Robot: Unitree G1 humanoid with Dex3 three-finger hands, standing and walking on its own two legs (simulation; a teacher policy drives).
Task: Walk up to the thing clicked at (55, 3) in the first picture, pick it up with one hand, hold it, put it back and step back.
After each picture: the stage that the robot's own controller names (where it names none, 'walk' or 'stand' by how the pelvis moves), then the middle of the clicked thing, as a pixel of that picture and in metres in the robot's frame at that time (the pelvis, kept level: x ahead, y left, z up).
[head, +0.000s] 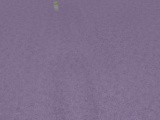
stand; (56, 6) +2.17 +0.36 -0.72
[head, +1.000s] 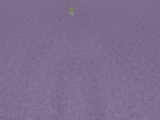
walk; (71, 11) +2.04 +0.13 -0.70
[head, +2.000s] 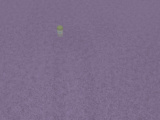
walk; (60, 31) +1.42 +0.22 -0.71
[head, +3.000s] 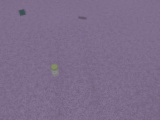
walk; (54, 70) +0.94 +0.22 -0.72
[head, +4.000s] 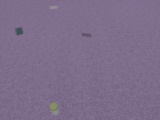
walk; (54, 108) +0.55 +0.23 -0.71
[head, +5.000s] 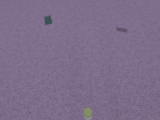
walk; (87, 114) +0.41 +0.01 -0.68
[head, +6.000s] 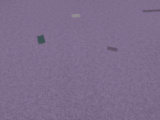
stand; out of the picture +0.36 +0.00 -0.73
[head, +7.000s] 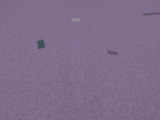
stand; out of the picture +0.33 +0.01 -0.73
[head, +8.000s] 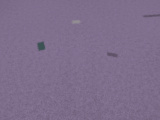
stand; out of the picture +0.33 +0.02 -0.73
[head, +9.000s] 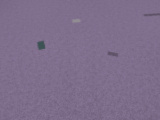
stand; out of the picture +0.32 +0.02 -0.73
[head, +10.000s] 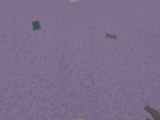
go down; out of the picture +0.35 +0.00 -0.69
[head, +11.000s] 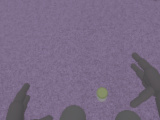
go down; (101, 94) +0.41 -0.01 -0.52
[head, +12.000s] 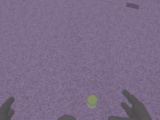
go down; (91, 101) +0.39 -0.01 -0.55
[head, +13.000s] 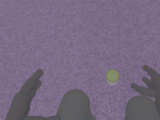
go down; (112, 77) +0.42 -0.01 -0.42
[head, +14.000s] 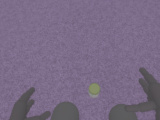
withdraw; (94, 90) +0.41 -0.01 -0.48
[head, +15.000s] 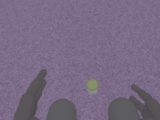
withdraw; (92, 86) +0.42 -0.01 -0.43
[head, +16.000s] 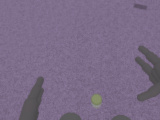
go down; (96, 101) +0.40 +0.00 -0.54
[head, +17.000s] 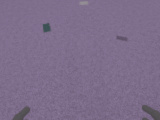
stand; out of the picture +0.36 -0.01 -0.64
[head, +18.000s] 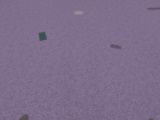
stand; out of the picture +0.36 +0.00 -0.66
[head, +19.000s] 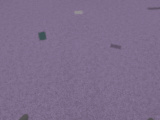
close; out of the picture +0.35 +0.00 -0.66
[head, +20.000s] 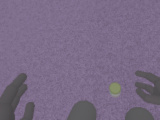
stand; (115, 90) +0.41 -0.01 -0.50
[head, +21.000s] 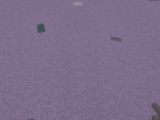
go down; out of the picture +0.36 -0.02 -0.65
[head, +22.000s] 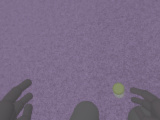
walk; (118, 90) +0.42 -0.01 -0.49
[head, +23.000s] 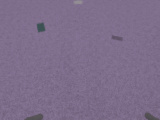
go down; out of the picture +0.34 -0.03 -0.65
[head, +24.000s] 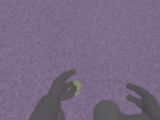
go down; (75, 88) +0.41 -0.01 -0.47
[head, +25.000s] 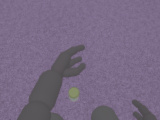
rest palm; (73, 94) +0.42 +0.00 -0.51
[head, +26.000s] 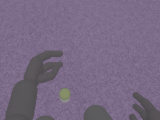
go down; (64, 95) +0.41 +0.00 -0.51
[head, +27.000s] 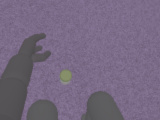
go down; (65, 77) +0.42 +0.00 -0.45
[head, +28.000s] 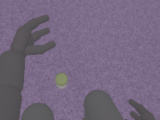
go down; (61, 81) +0.43 +0.00 -0.42
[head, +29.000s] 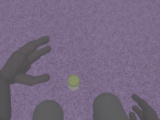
go down; (73, 83) +0.43 -0.01 -0.42
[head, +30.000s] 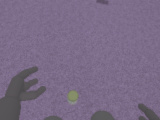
lift; (72, 97) +0.41 -0.01 -0.53
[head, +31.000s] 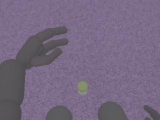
go down; (82, 88) +0.42 -0.01 -0.50
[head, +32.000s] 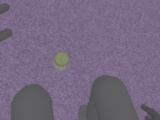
go down; (60, 62) +0.45 +0.03 -0.32
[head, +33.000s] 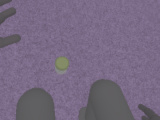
go down; (61, 66) +0.45 +0.02 -0.35
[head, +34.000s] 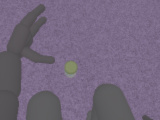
go down; (70, 69) +0.44 +0.01 -0.38
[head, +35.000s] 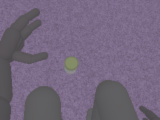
go down; (70, 65) +0.44 +0.01 -0.36
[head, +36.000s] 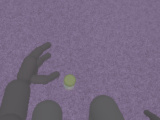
go down; (69, 82) +0.43 +0.01 -0.44
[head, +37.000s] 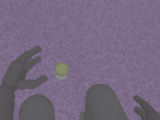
go down; (61, 71) +0.45 +0.00 -0.38
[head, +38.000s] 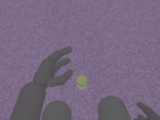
go down; (81, 82) +0.43 -0.01 -0.45
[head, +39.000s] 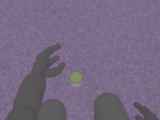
go down; (75, 79) +0.43 -0.01 -0.43
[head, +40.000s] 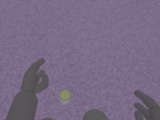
stand; (64, 97) +0.41 +0.00 -0.53
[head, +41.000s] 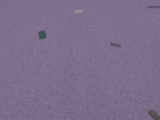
stand; out of the picture +0.36 -0.02 -0.66
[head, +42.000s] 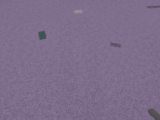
stand; out of the picture +0.37 -0.01 -0.66
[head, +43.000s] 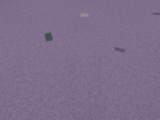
stand; out of the picture +0.37 -0.02 -0.70
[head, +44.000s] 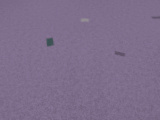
stand; out of the picture +0.37 -0.03 -0.73
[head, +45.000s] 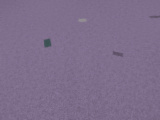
stand; out of the picture +0.35 -0.01 -0.73
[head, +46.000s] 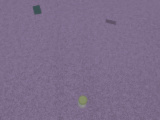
walk; (82, 101) +0.46 -0.04 -0.71
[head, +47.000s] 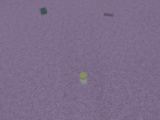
walk; (83, 78) +0.75 +0.05 -0.70
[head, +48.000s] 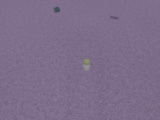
stand; (86, 64) +1.01 -0.04 -0.71
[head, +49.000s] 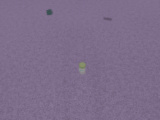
stand; (82, 68) +0.97 -0.01 -0.72
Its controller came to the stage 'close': yes
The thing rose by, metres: 0.00
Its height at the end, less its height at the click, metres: +0.00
